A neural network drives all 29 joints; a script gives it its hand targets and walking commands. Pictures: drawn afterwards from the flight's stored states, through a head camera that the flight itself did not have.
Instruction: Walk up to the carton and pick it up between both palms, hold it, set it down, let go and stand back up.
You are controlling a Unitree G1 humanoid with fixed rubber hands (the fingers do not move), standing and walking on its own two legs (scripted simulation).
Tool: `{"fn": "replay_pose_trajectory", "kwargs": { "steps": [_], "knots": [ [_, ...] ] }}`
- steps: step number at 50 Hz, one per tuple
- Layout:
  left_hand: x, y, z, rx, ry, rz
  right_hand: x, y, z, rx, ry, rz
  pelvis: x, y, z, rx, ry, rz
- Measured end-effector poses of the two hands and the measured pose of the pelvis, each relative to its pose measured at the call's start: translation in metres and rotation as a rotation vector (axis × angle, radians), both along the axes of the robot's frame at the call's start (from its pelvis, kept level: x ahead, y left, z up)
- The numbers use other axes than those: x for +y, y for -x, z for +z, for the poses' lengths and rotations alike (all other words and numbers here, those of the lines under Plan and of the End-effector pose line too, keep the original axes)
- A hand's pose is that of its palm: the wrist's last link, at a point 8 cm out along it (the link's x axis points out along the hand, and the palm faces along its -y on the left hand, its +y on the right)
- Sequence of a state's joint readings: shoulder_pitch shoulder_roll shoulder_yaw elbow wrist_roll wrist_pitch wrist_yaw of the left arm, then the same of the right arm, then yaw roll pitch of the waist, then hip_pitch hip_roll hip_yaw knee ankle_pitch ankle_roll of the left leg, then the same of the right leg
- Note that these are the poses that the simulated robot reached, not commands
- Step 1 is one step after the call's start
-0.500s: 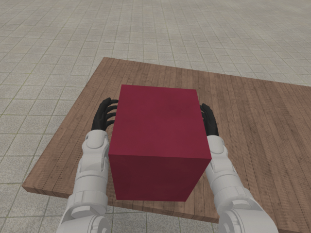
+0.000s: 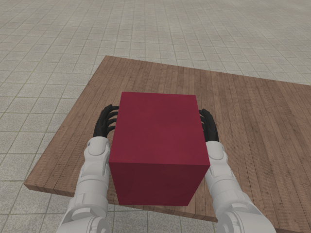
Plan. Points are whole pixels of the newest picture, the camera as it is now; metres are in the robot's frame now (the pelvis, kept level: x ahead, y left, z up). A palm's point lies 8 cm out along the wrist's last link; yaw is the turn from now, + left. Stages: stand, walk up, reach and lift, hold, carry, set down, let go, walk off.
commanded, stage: set down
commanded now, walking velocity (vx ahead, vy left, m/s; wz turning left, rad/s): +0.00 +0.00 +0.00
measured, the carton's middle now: (156, 151) +0.35 +0.03 +0.01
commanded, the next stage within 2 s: none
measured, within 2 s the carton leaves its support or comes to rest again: rests again in 0.24 s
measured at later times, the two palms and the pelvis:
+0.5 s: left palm (103, 138) +0.35 +0.18 +0.04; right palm (208, 141) +0.38 -0.11 +0.05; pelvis +0.00 +0.00 +0.00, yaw +0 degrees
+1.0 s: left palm (103, 138) +0.36 +0.18 +0.04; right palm (209, 142) +0.38 -0.11 +0.05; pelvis +0.00 +0.00 +0.00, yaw -1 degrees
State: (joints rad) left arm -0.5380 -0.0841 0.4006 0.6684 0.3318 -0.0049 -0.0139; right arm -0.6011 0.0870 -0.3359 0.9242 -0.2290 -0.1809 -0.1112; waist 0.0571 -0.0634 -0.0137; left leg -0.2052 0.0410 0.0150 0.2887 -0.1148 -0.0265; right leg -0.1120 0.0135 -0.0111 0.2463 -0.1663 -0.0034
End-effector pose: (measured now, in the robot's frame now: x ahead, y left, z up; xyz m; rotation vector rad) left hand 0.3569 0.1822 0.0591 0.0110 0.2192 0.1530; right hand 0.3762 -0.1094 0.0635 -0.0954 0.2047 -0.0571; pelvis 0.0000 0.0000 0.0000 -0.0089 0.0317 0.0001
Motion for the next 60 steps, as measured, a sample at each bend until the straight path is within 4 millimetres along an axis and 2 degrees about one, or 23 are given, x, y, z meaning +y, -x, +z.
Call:
{"fn": "replay_pose_trajectory", "kwargs": {
  "steps": [15,60],
  "knots": [
    [0.001,0.002,-0.017,0.006,-0.001,0.002,0.002,0.001,-0.012,0.004,0.003,0.004,0.0,-0.001,0.0,0.025,0.001,-0.002],
    [-0.004,-0.002,-0.021,-0.019,0.003,0.002,-0.006,0.001,-0.019,-0.002,0.027,0.021,0.0,0.007,-0.001,0.039,-0.002,-0.022]
  ]
}}
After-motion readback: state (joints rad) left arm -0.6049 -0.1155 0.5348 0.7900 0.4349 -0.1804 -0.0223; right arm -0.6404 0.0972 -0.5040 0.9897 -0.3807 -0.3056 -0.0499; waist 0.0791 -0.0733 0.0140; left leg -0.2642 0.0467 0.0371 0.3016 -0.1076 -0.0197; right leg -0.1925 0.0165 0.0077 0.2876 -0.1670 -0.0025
